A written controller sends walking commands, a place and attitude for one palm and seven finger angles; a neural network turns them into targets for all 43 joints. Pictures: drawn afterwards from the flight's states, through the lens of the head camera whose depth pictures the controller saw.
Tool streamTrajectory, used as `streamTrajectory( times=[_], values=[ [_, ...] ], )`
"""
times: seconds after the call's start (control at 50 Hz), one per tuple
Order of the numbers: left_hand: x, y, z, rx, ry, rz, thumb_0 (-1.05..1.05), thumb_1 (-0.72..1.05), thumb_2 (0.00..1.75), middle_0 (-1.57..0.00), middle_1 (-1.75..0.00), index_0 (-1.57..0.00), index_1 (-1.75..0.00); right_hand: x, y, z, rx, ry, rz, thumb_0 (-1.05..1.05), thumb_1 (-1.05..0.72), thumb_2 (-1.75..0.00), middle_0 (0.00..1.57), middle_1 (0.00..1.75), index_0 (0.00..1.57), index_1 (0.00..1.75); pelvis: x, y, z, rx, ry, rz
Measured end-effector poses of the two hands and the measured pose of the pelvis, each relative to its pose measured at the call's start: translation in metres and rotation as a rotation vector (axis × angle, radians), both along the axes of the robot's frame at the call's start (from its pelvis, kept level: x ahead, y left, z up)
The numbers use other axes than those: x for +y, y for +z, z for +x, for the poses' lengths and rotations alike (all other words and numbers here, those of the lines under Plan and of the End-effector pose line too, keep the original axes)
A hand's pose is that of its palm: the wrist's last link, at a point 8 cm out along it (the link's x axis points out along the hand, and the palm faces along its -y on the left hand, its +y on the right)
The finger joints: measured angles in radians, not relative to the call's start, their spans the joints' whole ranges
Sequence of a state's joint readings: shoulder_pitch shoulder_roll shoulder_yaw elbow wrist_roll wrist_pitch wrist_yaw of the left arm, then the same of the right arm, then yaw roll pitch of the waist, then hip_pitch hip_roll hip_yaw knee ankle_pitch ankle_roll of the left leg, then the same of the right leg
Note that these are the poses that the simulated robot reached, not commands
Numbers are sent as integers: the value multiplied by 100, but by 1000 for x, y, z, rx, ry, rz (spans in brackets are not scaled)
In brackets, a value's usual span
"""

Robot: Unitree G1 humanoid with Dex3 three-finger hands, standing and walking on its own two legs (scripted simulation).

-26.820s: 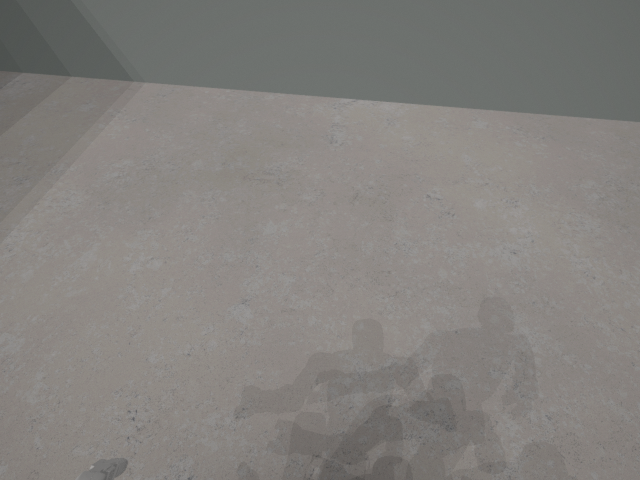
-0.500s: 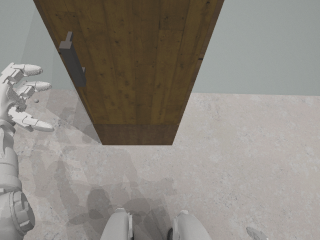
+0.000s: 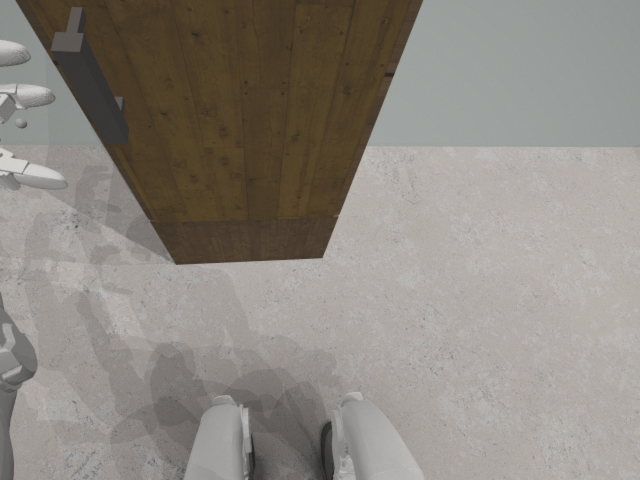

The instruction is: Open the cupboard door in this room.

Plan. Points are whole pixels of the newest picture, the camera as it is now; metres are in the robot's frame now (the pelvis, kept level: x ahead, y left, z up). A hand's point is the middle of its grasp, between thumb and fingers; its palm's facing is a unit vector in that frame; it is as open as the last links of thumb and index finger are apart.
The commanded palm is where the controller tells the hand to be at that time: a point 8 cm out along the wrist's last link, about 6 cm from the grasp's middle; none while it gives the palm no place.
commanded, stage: move the hooked fingers beside the handle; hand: left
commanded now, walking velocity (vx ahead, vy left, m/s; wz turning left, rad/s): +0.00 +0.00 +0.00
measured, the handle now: (98, 81) +0.56 +0.23 +0.07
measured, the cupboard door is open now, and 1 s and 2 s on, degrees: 0 0 0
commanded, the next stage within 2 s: slide the fingers in behind the handle in 1.02 s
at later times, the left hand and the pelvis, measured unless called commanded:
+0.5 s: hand (25, 102) +0.53 +0.30 +0.07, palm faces +0.03 -1.00 -0.03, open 13.9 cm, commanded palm +0.51 +0.33 +0.07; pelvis +0.01 +0.01 +0.00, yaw -1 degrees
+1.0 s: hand (17, 107) +0.51 +0.29 +0.08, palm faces +0.04 -1.00 -0.03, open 14.0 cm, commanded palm +0.50 +0.33 +0.07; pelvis +0.01 +0.01 +0.00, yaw -1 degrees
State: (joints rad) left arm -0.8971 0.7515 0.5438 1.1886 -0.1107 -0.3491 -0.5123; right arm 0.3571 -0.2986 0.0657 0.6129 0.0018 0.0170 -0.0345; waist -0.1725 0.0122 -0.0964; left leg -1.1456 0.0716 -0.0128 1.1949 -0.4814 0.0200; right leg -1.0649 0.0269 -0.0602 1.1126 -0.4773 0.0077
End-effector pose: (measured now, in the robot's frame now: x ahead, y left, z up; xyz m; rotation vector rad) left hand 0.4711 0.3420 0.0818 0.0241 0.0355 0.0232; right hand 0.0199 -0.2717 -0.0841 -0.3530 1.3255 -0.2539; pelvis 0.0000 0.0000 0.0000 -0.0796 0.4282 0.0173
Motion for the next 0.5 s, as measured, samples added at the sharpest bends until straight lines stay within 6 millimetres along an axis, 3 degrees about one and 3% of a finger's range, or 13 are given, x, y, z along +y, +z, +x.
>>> streamTrajectory(
  times=[0.28, 0.5],
  values=[
    [0, 3, 41, -2, 0, 3, -1, -50, 30, -30, -120, -31, -121, 12, -1, -30, 105, -56, 0, 0, -91, -90, 21, 30, 21, 30, 5, -6, 1, 49, -7, -18],
    [7, -7, 33, 22, 9, 3, -1, -50, 30, -30, -120, -32, -121, 19, 2, -32, 132, -69, 23, 0, -91, -90, 21, 30, 21, 30, 7, -2, 5, 48, -14, -19]
  ],
)
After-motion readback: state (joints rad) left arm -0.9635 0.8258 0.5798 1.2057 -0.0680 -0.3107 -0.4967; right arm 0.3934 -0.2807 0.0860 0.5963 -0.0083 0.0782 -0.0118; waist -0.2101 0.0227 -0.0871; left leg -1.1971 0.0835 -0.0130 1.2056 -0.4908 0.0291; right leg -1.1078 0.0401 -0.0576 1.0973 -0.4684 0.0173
